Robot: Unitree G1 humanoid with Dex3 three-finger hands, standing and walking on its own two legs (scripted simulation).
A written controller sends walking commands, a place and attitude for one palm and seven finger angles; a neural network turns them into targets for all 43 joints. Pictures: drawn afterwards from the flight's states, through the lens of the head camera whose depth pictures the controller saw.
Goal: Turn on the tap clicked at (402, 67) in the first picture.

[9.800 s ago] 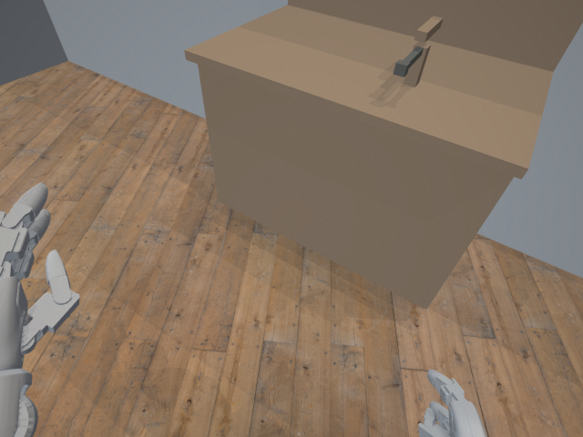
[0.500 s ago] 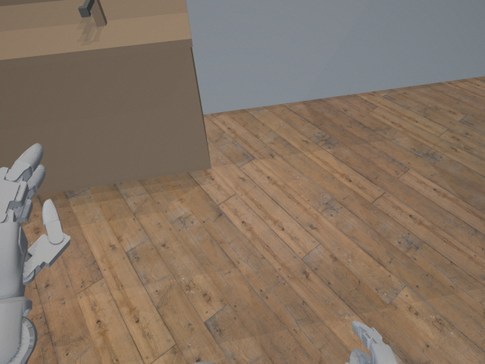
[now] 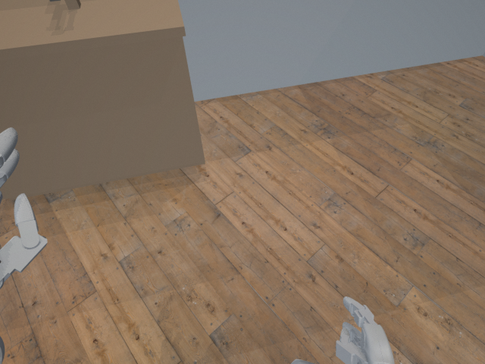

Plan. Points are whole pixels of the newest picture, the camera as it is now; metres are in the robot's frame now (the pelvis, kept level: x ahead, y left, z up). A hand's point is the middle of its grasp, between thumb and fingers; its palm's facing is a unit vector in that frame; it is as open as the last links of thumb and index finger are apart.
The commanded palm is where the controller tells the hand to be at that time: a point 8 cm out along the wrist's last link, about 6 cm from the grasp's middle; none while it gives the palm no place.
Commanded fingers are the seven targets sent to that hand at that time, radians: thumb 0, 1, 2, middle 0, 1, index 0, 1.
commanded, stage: take the last steps up to it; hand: left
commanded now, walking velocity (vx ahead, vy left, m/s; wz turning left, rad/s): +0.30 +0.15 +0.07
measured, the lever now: out of the picture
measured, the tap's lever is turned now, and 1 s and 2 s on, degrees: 0 0 0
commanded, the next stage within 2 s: none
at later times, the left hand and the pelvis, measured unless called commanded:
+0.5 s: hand (4, 141) +0.36 +0.33 +0.19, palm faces +0.40 -0.80 -0.45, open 7.4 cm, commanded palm +0.28 +0.38 +0.18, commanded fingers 0.00 0.90 0.90 -0.20 -0.30 -0.20 -0.30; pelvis +0.12 +0.10 -0.01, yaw +0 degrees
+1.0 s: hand (14, 109) +0.45 +0.38 +0.17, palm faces +0.41 -0.81 -0.43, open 7.4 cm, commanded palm +0.38 +0.43 +0.18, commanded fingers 0.00 0.90 0.90 -0.20 -0.30 -0.20 -0.30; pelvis +0.23 +0.14 +0.01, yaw +1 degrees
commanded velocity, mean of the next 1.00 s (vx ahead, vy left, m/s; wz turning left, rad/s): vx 0.30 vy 0.14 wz -0.01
